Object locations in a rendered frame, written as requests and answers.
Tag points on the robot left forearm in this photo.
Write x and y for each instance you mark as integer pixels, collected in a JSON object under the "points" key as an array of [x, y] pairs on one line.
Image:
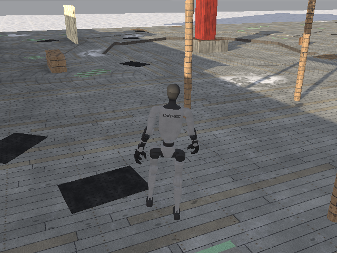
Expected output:
{"points": [[143, 141]]}

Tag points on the humanoid robot torso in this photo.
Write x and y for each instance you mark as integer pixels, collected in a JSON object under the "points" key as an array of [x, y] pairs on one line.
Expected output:
{"points": [[170, 123]]}

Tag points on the left robot hand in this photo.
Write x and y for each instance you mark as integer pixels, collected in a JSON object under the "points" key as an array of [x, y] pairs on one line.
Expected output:
{"points": [[137, 156]]}

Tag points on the right robot hand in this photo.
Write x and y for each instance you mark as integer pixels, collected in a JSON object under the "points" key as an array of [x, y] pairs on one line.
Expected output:
{"points": [[192, 147]]}

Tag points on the robot right forearm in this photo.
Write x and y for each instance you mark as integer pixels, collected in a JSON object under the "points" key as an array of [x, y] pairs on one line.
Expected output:
{"points": [[194, 139]]}

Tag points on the robot head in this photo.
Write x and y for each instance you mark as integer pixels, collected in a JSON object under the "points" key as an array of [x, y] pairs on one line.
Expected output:
{"points": [[173, 91]]}

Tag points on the robot right upper arm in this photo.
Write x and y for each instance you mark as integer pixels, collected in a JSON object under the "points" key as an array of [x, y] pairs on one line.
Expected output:
{"points": [[189, 120]]}

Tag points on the robot left upper arm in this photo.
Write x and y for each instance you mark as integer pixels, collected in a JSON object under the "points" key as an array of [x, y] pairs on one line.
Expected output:
{"points": [[151, 119]]}

